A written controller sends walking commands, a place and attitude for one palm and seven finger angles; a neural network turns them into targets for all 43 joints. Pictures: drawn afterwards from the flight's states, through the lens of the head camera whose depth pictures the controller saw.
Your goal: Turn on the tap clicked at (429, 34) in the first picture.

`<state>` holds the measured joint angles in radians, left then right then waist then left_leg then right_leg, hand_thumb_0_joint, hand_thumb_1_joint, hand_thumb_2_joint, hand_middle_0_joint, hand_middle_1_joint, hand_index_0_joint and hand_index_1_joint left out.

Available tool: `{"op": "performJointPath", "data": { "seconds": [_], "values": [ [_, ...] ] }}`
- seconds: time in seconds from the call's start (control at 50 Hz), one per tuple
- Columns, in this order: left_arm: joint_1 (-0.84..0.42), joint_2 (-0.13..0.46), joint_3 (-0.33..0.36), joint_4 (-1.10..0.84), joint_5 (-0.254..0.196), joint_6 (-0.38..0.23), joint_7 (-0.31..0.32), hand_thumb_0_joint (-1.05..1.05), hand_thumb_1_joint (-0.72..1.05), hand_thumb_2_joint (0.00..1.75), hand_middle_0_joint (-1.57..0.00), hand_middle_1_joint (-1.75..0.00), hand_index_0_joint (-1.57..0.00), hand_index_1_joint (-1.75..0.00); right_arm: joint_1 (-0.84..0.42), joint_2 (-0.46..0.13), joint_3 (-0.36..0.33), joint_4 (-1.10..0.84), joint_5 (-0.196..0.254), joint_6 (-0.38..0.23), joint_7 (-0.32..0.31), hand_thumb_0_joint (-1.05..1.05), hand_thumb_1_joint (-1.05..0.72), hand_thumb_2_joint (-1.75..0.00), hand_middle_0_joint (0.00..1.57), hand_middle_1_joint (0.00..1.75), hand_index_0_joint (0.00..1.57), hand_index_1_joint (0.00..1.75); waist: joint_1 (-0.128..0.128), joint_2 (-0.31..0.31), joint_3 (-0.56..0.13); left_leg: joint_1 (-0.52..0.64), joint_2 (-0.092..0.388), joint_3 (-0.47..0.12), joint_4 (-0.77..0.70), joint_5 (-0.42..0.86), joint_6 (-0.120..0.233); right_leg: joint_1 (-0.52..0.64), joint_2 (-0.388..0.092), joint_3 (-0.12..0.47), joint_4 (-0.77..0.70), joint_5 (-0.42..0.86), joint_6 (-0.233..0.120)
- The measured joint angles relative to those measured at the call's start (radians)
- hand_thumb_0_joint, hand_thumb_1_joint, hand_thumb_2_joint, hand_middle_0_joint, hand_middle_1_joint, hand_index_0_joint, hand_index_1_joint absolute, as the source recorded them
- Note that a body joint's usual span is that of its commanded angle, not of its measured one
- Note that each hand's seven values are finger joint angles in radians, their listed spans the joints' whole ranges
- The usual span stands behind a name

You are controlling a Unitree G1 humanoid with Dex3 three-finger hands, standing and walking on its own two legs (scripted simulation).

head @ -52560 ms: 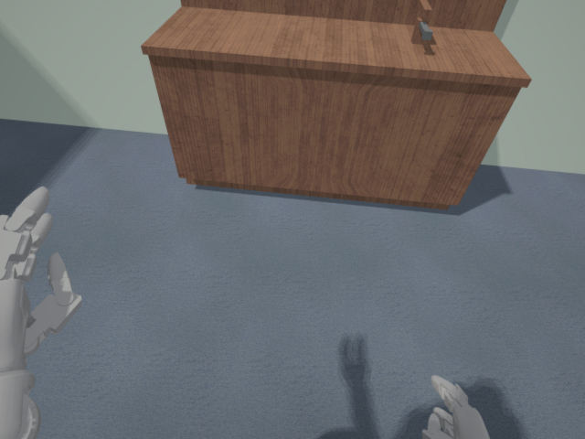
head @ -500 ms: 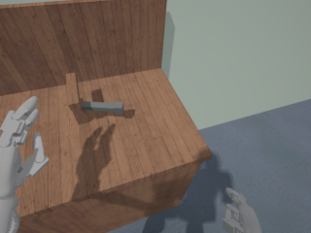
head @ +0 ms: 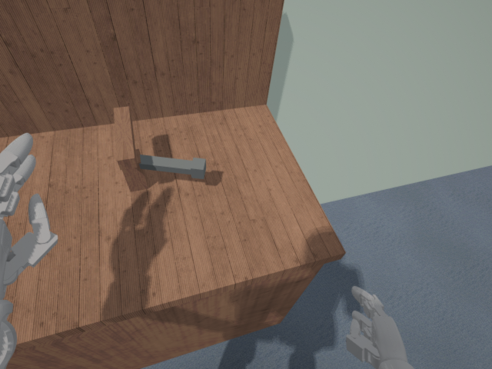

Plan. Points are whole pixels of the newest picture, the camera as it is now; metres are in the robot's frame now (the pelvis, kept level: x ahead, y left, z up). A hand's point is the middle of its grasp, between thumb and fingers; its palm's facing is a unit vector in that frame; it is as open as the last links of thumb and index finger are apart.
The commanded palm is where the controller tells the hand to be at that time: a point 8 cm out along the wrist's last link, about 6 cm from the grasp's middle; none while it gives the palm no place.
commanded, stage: look again from close up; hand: left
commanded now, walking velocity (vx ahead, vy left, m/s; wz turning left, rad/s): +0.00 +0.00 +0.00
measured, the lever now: (198, 168) +0.45 +0.13 +0.03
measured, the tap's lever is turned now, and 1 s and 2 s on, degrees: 68 68 68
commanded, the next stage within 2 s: turn the palm inward beside the body in 0.14 s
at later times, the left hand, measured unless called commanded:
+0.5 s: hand (72, 247) +0.22 +0.23 +0.15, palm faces +0.31 -0.87 -0.38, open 7.4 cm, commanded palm +0.15 +0.28 +0.17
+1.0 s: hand (110, 261) +0.20 +0.18 +0.15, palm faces +0.42 -0.85 -0.31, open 7.4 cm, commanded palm +0.14 +0.24 +0.15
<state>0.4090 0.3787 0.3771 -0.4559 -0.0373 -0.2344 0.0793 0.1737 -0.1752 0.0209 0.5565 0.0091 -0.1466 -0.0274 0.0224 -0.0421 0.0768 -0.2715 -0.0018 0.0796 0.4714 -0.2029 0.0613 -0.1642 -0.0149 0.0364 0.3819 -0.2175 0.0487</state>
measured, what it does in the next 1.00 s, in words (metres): shifts its weight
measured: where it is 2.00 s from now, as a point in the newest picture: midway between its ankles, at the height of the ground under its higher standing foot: outside the picture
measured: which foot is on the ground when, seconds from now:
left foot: down 0.00-1.00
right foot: down 0.00-1.00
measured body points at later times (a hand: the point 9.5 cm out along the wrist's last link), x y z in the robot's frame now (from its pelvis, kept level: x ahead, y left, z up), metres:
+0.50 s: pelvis -0.01 -0.02 -0.01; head -0.01 -0.02 +0.44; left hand +0.19 +0.27 +0.17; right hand +0.19 -0.23 -0.08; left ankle +0.03 +0.07 -0.74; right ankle -0.01 -0.15 -0.74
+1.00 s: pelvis -0.01 -0.09 -0.03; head -0.02 -0.11 +0.42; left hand +0.18 +0.22 +0.17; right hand +0.18 -0.31 -0.11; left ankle +0.03 +0.07 -0.74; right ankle -0.01 -0.15 -0.74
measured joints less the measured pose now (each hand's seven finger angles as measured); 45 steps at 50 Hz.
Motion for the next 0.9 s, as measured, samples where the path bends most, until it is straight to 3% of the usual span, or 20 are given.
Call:
{"op": "performJointPath", "data": {
  "seconds": [0.14, 0.24, 0.26, 0.28, 0.32, 0.36, 0.42, 0.48, 0.54, 0.58, 0.66, 0.7, 0.76, 0.84, 0.9],
  "values": [
    [0.006, -0.009, -0.004, -0.037, -0.001, -0.003, 0.008, 0.01, 0.89, 0.90, -0.22, -0.30, -0.21, -0.30, 0.012, -0.010, -0.004, 0.003, 0.001, 0.011, -0.002, 0.01, -0.90, -0.90, 0.20, 0.30, 0.20, 0.30, 0.013, 0.004, 0.002, 0.003, -0.002, 0.001, 0.001, -0.002, 0.003, 0.006, -0.002, 0.000, -0.005, 0.001, 0.002],
    [0.000, -0.013, -0.005, -0.013, 0.001, 0.008, 0.010, 0.01, 0.89, 0.90, -0.21, -0.30, -0.21, -0.30, 0.018, -0.012, -0.008, 0.008, 0.004, 0.022, -0.004, 0.01, -0.90, -0.90, 0.20, 0.30, 0.20, 0.30, 0.009, 0.012, 0.000, 0.007, -0.003, 0.003, -0.002, 0.000, 0.004, 0.008, -0.003, 0.003, -0.007, 0.003, 0.004],
    [-0.042, 0.023, -0.014, -0.003, 0.013, 0.014, 0.007, 0.01, 0.89, 0.90, -0.22, -0.30, -0.21, -0.30, 0.040, -0.023, 0.010, -0.017, 0.022, 0.029, -0.029, 0.01, -0.90, -0.90, 0.20, 0.30, 0.20, 0.30, 0.015, 0.016, 0.002, -0.006, -0.003, -0.006, 0.013, -0.004, 0.005, -0.001, 0.001, 0.000, 0.014, -0.013, 0.008],
    [-0.121, 0.075, -0.012, 0.033, 0.038, 0.019, -0.011, 0.01, 0.89, 0.90, -0.22, -0.30, -0.21, -0.30, 0.057, -0.027, 0.013, -0.020, 0.010, 0.021, -0.039, 0.01, -0.90, -0.90, 0.20, 0.30, 0.20, 0.30, 0.031, 0.012, 0.006, -0.016, -0.010, -0.014, 0.028, -0.007, 0.002, -0.021, -0.002, -0.009, 0.057, -0.013, -0.016],
    [-0.266, 0.128, 0.007, 0.111, 0.039, 0.059, -0.035, 0.01, 0.89, 0.90, -0.22, -0.30, -0.21, -0.30, 0.049, -0.028, 0.015, 0.022, -0.012, 0.015, -0.011, 0.01, -0.90, -0.90, 0.20, 0.30, 0.20, 0.30, 0.033, 0.002, 0.000, -0.031, -0.026, -0.033, 0.039, -0.003, -0.009, -0.053, -0.016, -0.031, 0.126, -0.045, -0.045],
    [-0.324, 0.107, 0.038, 0.134, -0.024, 0.137, -0.058, 0.01, 0.89, 0.90, -0.22, -0.30, -0.21, -0.30, 0.030, -0.030, 0.020, 0.060, -0.013, 0.024, 0.013, 0.01, -0.90, -0.90, 0.20, 0.30, 0.20, 0.30, 0.033, 0.003, -0.023, -0.032, -0.027, -0.030, 0.035, 0.003, -0.013, -0.076, -0.019, -0.033, 0.164, -0.056, -0.055],
    [-0.266, 0.031, 0.043, 0.092, -0.084, 0.252, -0.082, 0.01, 0.90, 0.90, -0.21, -0.30, -0.20, -0.30, 0.012, -0.040, 0.020, 0.073, -0.001, 0.022, 0.032, 0.01, -0.90, -0.90, 0.20, 0.30, 0.21, 0.30, 0.037, 0.026, -0.060, -0.021, -0.018, -0.004, 0.043, -0.008, -0.014, -0.070, -0.026, -0.051, 0.167, -0.071, -0.056],
    [-0.137, -0.008, -0.027, 0.041, -0.056, 0.308, -0.092, 0.01, 0.90, 0.90, -0.21, -0.30, -0.20, -0.30, -0.013, -0.057, 0.021, 0.054, 0.005, 0.022, 0.038, 0.01, -0.90, -0.90, 0.20, 0.30, 0.21, 0.30, 0.027, 0.059, -0.067, -0.028, -0.008, 0.005, 0.072, -0.023, -0.017, -0.071, -0.023, -0.053, 0.179, -0.087, -0.033],
    [-0.038, -0.002, -0.066, 0.038, -0.042, 0.280, -0.084, 0.01, 0.90, 0.90, -0.21, -0.30, -0.20, -0.30, -0.040, -0.054, 0.022, 0.041, -0.006, 0.029, 0.027, 0.01, -0.90, -0.90, 0.20, 0.30, 0.21, 0.30, 0.016, 0.063, -0.062, -0.055, -0.001, -0.008, 0.094, -0.019, -0.028, -0.101, -0.016, -0.066, 0.216, -0.094, -0.039],
    [-0.009, 0.013, -0.049, 0.044, -0.058, 0.230, -0.061, 0.01, 0.89, 0.90, -0.22, -0.30, -0.21, -0.30, -0.046, -0.043, 0.017, 0.047, -0.009, 0.029, 0.013, 0.01, -0.90, -0.90, 0.20, 0.30, 0.21, 0.30, 0.028, 0.047, -0.061, -0.075, 0.010, -0.020, 0.111, -0.017, -0.043, -0.122, -0.006, -0.078, 0.239, -0.101, -0.054],
    [-0.056, 0.012, 0.024, 0.083, -0.077, 0.104, 0.002, 0.01, 0.89, 0.90, -0.22, -0.30, -0.21, -0.30, -0.036, -0.040, 0.006, 0.088, -0.009, 0.010, -0.004, 0.01, -0.90, -0.90, 0.20, 0.30, 0.20, 0.30, 0.061, 0.033, -0.068, -0.116, 0.032, -0.069, 0.162, -0.027, -0.071, -0.140, 0.019, -0.124, 0.271, -0.115, -0.085],
    [-0.122, 0.003, 0.050, 0.128, -0.078, 0.079, 0.011, 0.01, 0.89, 0.90, -0.22, -0.30, -0.21, -0.30, -0.031, -0.052, 0.006, 0.113, -0.006, 0.005, -0.013, 0.01, -0.90, -0.90, 0.20, 0.30, 0.20, 0.30, 0.069, 0.044, -0.070, -0.135, 0.035, -0.101, 0.193, -0.038, -0.076, -0.142, 0.025, -0.153, 0.289, -0.127, -0.096],
    [-0.212, -0.005, 0.043, 0.214, -0.092, 0.120, -0.017, 0.01, 0.89, 0.90, -0.21, -0.30, -0.20, -0.30, -0.030, -0.074, 0.008, 0.141, 0.005, 0.007, -0.037, 0.01, -0.90, -0.90, 0.20, 0.30, 0.20, 0.30, 0.077, 0.075, -0.072, -0.149, 0.033, -0.137, 0.228, -0.060, -0.077, -0.141, 0.032, -0.180, 0.307, -0.140, -0.106],
    [-0.258, 0.011, -0.022, 0.303, -0.099, 0.245, -0.072, 0.01, 0.90, 0.90, -0.21, -0.30, -0.20, -0.30, -0.041, -0.089, 0.003, 0.149, 0.017, 0.014, -0.069, 0.01, -0.90, -0.90, 0.20, 0.30, 0.20, 0.30, 0.073, 0.117, -0.072, -0.149, 0.029, -0.154, 0.241, -0.078, -0.079, -0.148, 0.044, -0.172, 0.318, -0.144, -0.110],
    [-0.221, 0.020, -0.045, 0.284, -0.098, 0.262, -0.076, 0.01, 0.90, 0.90, -0.21, -0.30, -0.20, -0.30, -0.047, -0.080, -0.004, 0.140, 0.016, 0.006, -0.071, 0.01, -0.90, -0.90, 0.20, 0.30, 0.20, 0.30, 0.057, 0.126, -0.080, -0.152, 0.026, -0.156, 0.240, -0.072, -0.083, -0.168, 0.058, -0.147, 0.329, -0.146, -0.116]
  ]
}}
